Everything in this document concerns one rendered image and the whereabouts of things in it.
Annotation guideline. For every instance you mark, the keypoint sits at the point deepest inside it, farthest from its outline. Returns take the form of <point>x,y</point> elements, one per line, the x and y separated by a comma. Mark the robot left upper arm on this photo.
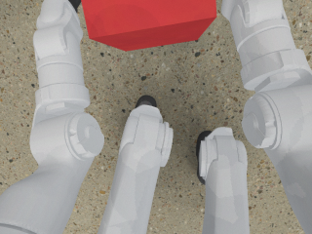
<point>64,147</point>

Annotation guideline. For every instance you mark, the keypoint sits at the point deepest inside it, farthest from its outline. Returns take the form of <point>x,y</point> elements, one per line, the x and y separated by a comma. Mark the left robot forearm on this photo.
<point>58,62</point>

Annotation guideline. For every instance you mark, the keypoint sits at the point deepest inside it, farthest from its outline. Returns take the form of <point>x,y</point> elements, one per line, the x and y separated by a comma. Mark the robot left hand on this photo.
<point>75,4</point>

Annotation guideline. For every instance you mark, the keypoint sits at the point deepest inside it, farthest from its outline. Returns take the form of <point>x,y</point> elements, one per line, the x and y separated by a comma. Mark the right robot forearm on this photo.
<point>263,39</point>

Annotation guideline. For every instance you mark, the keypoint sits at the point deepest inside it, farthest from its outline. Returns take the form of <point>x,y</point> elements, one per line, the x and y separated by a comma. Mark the robot right shin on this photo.
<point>241,149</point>

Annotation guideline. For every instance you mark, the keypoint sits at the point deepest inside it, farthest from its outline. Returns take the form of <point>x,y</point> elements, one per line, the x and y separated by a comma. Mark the left robot foot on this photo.
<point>146,100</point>

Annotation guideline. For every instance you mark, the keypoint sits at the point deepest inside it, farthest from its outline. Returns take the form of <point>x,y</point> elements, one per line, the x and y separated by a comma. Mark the carton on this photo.
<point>130,25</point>

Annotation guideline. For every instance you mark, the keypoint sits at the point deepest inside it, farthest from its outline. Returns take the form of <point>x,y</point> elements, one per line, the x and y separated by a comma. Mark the robot right upper arm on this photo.
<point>280,122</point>

